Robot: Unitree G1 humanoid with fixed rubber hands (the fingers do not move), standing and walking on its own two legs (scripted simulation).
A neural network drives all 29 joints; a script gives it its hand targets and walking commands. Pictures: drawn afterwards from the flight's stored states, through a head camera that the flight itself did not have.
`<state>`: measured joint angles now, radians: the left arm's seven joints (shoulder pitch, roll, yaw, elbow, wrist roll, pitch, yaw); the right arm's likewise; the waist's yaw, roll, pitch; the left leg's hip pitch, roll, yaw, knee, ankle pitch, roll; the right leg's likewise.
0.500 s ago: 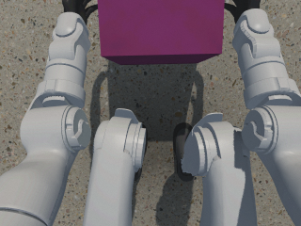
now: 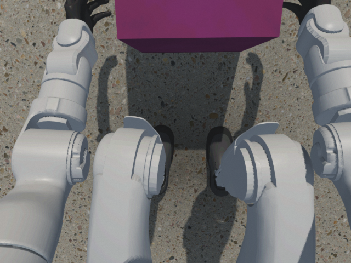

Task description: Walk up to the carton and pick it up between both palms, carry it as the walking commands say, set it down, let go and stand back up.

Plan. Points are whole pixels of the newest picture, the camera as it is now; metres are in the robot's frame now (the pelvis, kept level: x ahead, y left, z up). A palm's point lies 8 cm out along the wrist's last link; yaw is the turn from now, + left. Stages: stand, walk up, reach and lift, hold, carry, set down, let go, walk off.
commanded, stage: set down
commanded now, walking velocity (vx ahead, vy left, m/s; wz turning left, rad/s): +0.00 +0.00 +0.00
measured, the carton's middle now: out of the picture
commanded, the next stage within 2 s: let go in 1.66 s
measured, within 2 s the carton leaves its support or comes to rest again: neither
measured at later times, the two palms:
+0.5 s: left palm out of the picture +0.52 +0.23 -0.13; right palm out of the picture +0.54 -0.19 -0.13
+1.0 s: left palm out of the picture +0.52 +0.23 +0.03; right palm out of the picture +0.53 -0.20 +0.02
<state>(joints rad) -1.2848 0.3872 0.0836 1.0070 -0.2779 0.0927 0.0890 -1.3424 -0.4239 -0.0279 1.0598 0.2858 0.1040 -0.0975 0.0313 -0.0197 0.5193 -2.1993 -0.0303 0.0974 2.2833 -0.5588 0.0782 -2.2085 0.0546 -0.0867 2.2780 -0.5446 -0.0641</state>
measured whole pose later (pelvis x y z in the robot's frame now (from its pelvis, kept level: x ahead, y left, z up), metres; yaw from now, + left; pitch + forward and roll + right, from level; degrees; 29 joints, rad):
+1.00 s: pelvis -0.02 -0.01 +0.14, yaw +1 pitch +28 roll +1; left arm -1.26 0.48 0.21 0.55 -0.27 0.41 0.04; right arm -1.25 -0.45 -0.18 0.54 0.24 0.42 -0.09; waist 0.01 -0.01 0.52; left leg -1.83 -0.05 0.05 1.82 -0.47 0.05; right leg -1.83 0.05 -0.05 1.83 -0.47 -0.06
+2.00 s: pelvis +0.03 -0.01 +0.35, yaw +2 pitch +16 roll +0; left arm -0.53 0.35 0.10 0.28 -0.08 0.31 0.00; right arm -0.55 -0.35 -0.10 0.31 0.08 0.32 -0.03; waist 0.00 0.00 0.51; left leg -0.97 -0.07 -0.02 1.01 -0.31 0.04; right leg -0.96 0.07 -0.01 1.01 -0.32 -0.05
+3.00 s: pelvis +0.15 +0.00 +0.43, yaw +2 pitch -3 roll +0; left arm 0.24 0.18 0.05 0.46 0.01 0.14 -0.03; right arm 0.24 -0.19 -0.04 0.46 0.00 0.11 0.05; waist -0.02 0.00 0.08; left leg -0.13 -0.07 -0.02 0.49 -0.30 0.05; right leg -0.13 0.05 0.01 0.50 -0.32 -0.05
